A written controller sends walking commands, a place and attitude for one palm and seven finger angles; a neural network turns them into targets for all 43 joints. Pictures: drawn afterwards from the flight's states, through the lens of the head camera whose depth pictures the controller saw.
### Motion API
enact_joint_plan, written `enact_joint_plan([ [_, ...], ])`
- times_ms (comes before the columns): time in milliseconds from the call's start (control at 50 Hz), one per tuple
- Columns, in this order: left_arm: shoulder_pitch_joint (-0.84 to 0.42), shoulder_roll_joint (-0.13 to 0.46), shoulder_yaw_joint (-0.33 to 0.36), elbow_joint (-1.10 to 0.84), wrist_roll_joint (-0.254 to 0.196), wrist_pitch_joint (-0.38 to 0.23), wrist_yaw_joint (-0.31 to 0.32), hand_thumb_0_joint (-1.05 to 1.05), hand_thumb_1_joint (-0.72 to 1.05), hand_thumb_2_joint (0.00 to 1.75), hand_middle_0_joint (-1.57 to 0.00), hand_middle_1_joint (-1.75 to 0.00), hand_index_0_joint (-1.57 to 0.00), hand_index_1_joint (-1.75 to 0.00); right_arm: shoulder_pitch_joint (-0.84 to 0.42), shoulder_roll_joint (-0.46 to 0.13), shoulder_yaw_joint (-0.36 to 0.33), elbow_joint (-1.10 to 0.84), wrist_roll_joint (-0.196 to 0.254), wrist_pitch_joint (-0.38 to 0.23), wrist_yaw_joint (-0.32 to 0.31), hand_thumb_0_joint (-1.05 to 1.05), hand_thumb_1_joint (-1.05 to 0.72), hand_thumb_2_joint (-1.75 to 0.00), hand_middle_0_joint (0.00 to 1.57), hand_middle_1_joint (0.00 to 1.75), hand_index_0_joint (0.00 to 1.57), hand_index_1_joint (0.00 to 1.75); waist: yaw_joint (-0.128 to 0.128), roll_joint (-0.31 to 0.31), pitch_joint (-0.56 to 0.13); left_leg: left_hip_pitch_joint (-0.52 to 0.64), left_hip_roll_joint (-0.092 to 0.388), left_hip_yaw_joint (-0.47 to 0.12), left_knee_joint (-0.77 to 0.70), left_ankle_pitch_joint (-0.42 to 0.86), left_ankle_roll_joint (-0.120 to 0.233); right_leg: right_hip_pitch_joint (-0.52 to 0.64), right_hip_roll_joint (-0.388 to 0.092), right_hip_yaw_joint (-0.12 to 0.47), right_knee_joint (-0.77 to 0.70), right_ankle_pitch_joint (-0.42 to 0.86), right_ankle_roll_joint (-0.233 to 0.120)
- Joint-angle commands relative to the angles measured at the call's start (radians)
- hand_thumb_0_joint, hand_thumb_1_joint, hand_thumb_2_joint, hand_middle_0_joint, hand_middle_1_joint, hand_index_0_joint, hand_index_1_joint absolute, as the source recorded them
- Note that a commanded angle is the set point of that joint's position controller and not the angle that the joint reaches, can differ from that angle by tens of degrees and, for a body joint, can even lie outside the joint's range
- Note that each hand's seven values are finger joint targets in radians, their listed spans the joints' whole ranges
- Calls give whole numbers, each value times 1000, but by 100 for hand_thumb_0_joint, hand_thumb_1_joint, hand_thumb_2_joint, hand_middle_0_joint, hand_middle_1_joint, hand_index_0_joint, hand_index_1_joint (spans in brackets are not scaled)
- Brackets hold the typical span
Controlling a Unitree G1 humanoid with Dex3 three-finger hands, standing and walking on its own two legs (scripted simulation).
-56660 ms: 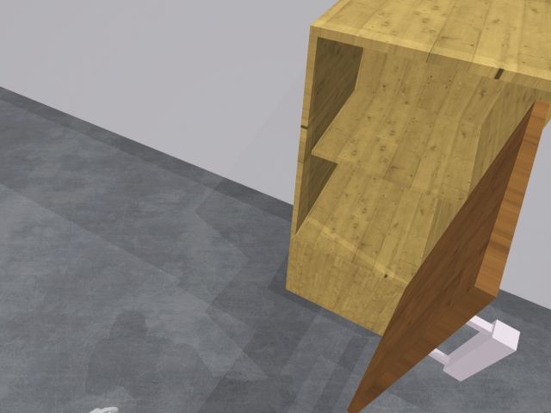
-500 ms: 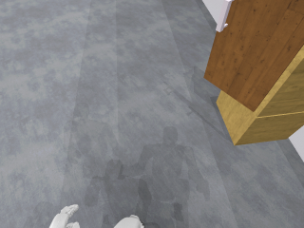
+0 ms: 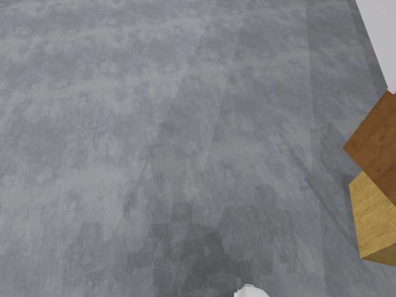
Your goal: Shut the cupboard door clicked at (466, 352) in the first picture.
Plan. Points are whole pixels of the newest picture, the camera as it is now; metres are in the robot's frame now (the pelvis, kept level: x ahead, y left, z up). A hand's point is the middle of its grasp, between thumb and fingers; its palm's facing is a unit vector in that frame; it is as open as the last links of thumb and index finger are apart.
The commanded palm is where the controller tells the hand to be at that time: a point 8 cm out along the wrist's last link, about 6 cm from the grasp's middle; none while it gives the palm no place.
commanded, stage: walk to a spot facing it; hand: left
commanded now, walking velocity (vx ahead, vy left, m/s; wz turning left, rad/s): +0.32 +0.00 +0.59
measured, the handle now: out of the picture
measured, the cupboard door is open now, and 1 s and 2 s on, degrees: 32 32 32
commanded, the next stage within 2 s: turn to face it in 0.38 s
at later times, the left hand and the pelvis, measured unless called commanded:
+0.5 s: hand out of the picture +0.07 +0.19 -0.19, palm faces +0.40 -0.90 -0.17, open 7.4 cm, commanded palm none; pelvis +0.17 +0.04 -0.02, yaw +20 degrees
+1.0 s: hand (115, 221) +0.31 +0.25 -0.17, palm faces +0.19 -0.96 -0.21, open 7.4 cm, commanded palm none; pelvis +0.29 +0.06 +0.00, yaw +8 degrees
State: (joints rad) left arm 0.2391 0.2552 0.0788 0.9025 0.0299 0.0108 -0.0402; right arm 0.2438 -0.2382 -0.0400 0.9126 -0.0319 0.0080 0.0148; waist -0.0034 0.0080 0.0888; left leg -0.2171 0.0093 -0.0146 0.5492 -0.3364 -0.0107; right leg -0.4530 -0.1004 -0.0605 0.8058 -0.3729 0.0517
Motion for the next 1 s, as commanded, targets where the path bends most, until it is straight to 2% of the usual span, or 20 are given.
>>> enact_joint_plan([
  [0, 195, 106, 35, -31, 5, -44, 8, 0, 90, 90, -20, -30, -20, -30, -106, -170, -57, -79, 7, -20, -10, 0, -90, -90, 20, 30, 20, 30, 102, 5, -60, -333, 75, -149, -55, -266, 119, 421, 55, -37, -255, 71, 3],
  [40, 329, 245, 54, -21, 13, -56, 37, 0, 90, 90, -20, -30, -20, -30, -125, -55, -34, -127, 18, -26, 0, 0, -90, -90, 20, 30, 20, 30, 166, -383, -105, -558, -82, -7, 563, -327, 44, 526, -370, 583, -660, -412, -150],
  [60, 260, 223, 50, -36, 7, -60, 49, 0, 90, 90, -20, -30, -20, -30, -122, -90, -45, -123, 6, -23, 3, 0, -90, -90, 20, 30, 20, 30, 108, -308, -53, -570, -10, -73, 717, -236, 46, 414, -401, 659, -688, -493, -188],
  [80, 181, 185, 43, -46, 9, -66, 55, 0, 90, 90, -20, -30, -20, -30, -127, -85, -48, -108, 2, -26, 8, 0, -90, -90, 20, 30, 20, 30, 74, -270, -16, -587, 30, -85, 788, -143, 41, 346, -391, 606, -677, -456, -193],
  [120, 80, 97, 24, -52, 9, -76, 57, 0, 90, 90, -20, -30, -20, -30, -99, -51, -43, -70, 2, -15, 26, 0, -90, -90, 20, 30, 20, 30, 5, -157, -21, -491, 83, -57, 757, 3, 26, 261, -309, 271, -622, -184, -146],
  [180, 114, 71, 21, -22, 8, -92, 58, 0, 90, 90, -20, -30, -20, -30, -121, -11, -32, -70, 9, -3, 37, 0, -90, -90, 20, 30, 20, 30, 12, -157, -42, -464, 83, 29, 579, 34, 4, 350, -259, 10, -580, 230, -137],
  [320, 184, 91, 21, 33, 5, -92, 62, 0, 90, 90, -20, -30, -20, -30, -227, 19, -14, -119, 8, -8, 57, 0, -90, -90, 20, 30, 20, 30, 41, -154, -31, -382, 60, 125, 199, 48, 35, 493, -278, -158, -483, 599, -117],
  [360, 167, 123, 30, 26, 1, -87, 61, 0, 90, 90, -20, -30, -20, -30, -188, 1, -18, -116, 5, -15, 50, 0, -90, -90, 20, 30, 20, 30, 18, -150, -65, -259, 4, 183, 128, 22, 59, 491, -289, -197, -388, 771, -113],
  [400, 141, 147, 34, 19, -10, -81, 57, 0, 90, 90, -20, -30, -20, -30, -32, -53, -34, -80, -4, -21, 36, 0, -90, -90, 20, 30, 20, 30, -70, -119, -153, 33, -57, 219, 7, 115, 81, 384, -250, -261, -137, 804, -74],
  [420, 129, 120, 33, -2, -10, -78, 47, 0, 90, 90, -20, -30, -20, -30, 105, -154, -58, -54, -9, -24, 24, 0, -90, -90, 20, 30, 20, 30, -140, 23, -251, 297, 62, 43, -56, 183, 127, 185, -200, -255, 143, 525, -33],
  [440, 100, 65, 20, -66, -21, -71, 30, 0, 90, 90, -20, -30, -20, -30, 206, -299, -92, -42, -12, -30, 10, 0, -90, -90, 20, 30, 20, 30, -170, 282, -316, 489, 393, -447, -112, 467, 284, -178, -25, -188, 472, -225, 22],
  [460, 14, 72, 12, -115, -16, -64, 40, 0, 90, 90, -20, -30, -20, -30, 245, -325, -87, -23, 8, -23, -4, 0, -90, -90, 20, 30, 20, 30, -176, 115, -311, 453, 468, -492, -147, 581, 330, -251, -23, -18, 553, -230, -2],
  [520, 78, 14, -1, -31, -3, -41, 52, 0, 90, 90, -20, -30, -20, -30, -16, -150, -29, -81, 9, -44, -29, 0, -90, -90, 20, 30, 20, 30, -49, 188, -157, 66, 345, -217, -241, 222, 216, -156, -71, 55, 472, -83, -16],
  [560, 130, -21, -12, 27, -1, -19, 50, 0, 90, 90, -20, -30, -20, -30, -43, -91, -5, -58, 5, -50, -39, 0, -90, -90, 20, 30, 20, 30, -1, 112, -125, -12, 288, -112, -256, 338, 180, -67, -48, 56, 361, -1, -16],
  [800, 103, -1, 12, 17, 1, 13, 34, 0, 90, 90, -20, -30, -20, -30, -81, -105, -34, 1, 6, 2, -44, 0, -90, -90, 20, 30, 20, 30, 48, 50, -53, -68, 282, 108, -74, 189, 109, 209, 69, 0, -231, 216, -42],
  [820, 125, 40, 19, 17, 4, 0, 36, 0, 90, 90, -20, -30, -20, -30, -77, -88, -35, -5, 12, 3, -39, 0, -90, -90, 20, 30, 20, 30, 54, -48, -57, -88, 207, 166, 46, 131, 56, 230, 17, 118, -323, 379, -73],
  [840, 132, 117, 29, 14, 13, -12, 43, 0, 90, 90, -20, -30, -20, -30, -51, -37, -31, -21, 19, 1, -36, 0, -90, -90, 20, 30, 20, 30, 48, -234, -93, -211, 86, 234, 232, -101, -2, 316, -173, 366, -414, 596, -158],
  [860, 177, 158, 33, 22, 0, -15, 49, 0, 90, 90, -20, -30, -20, -30, -75, -21, -22, -42, 21, 12, -37, 0, -90, -90, 20, 30, 20, 30, 77, -246, -129, -284, 7, 149, 435, -327, -25, 357, -276, 513, -483, 716, -274],
  [880, 161, 148, 42, 24, 0, -17, 64, 0, 90, 90, -20, -30, -20, -30, -95, -28, -23, -50, 19, 15, -44, 0, -90, -90, 20, 30, 20, 30, 65, -259, -160, -359, 23, 46, 537, -295, -25, 417, -252, 537, -466, 768, -302],
  [980, 35, 111, 43, -16, -2, -2, 73, 0, 90, 90, -20, -30, -20, -30, -89, -21, -15, -50, 22, 10, -44, 0, -90, -90, 20, 30, 20, 30, 29, -121, -202, -307, 44, 26, 433, -147, -49, 420, -139, 338, -383, 763, -253],
])
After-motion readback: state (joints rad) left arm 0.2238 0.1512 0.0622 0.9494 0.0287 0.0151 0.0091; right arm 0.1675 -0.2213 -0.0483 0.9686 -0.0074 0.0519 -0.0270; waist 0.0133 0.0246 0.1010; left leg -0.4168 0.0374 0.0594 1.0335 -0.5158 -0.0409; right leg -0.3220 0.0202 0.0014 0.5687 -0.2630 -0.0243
